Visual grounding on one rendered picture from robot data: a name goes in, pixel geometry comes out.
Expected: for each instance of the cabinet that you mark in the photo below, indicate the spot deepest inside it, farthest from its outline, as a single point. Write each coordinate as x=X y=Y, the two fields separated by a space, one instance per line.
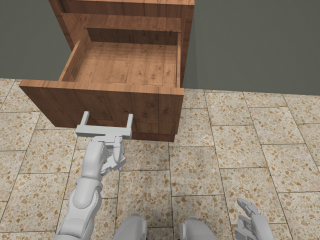
x=73 y=15

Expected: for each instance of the robot thigh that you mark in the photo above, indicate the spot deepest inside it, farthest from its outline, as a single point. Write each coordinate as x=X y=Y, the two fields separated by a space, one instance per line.
x=195 y=230
x=132 y=228

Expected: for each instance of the robot left thigh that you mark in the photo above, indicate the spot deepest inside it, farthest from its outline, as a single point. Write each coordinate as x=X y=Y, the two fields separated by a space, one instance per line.
x=132 y=228

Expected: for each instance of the robot right thigh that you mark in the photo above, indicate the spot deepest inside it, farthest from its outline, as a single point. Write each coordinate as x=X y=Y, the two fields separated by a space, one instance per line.
x=195 y=230

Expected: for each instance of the left robot forearm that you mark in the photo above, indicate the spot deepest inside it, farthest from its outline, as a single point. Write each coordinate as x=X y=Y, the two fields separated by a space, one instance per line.
x=83 y=205

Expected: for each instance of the handle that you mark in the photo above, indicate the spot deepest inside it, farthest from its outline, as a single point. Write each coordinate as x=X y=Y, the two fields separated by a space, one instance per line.
x=92 y=131

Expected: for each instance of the robot left hand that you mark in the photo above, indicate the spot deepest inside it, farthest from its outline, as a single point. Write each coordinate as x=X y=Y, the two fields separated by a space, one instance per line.
x=108 y=148

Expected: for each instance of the robot right hand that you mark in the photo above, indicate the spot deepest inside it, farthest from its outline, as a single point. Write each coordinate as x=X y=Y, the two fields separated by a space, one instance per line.
x=255 y=228

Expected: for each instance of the drawer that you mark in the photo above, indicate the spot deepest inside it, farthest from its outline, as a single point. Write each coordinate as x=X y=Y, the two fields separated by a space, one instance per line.
x=113 y=72

